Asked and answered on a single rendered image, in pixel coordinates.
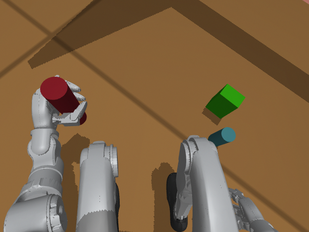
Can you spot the right robot arm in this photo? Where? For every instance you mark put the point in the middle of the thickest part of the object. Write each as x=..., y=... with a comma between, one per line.
x=261, y=226

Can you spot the left robot arm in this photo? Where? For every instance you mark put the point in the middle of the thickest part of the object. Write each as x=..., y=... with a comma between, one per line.
x=39, y=206

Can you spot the right robot hand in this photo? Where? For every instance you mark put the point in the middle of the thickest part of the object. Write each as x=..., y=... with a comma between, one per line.
x=246, y=212

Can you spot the right robot foot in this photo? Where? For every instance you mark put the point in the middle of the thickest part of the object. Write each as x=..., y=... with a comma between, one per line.
x=177, y=224

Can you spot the left robot hand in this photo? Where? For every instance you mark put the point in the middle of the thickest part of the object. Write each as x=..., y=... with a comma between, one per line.
x=44, y=114

